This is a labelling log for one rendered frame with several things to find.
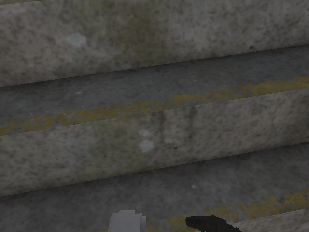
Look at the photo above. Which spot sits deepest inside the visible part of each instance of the right robot hand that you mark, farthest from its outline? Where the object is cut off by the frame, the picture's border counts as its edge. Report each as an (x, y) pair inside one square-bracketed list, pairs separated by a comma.
[(210, 224)]

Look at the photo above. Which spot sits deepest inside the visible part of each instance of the robot left thigh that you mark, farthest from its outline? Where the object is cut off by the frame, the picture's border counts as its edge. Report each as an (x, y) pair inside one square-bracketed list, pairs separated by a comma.
[(127, 221)]

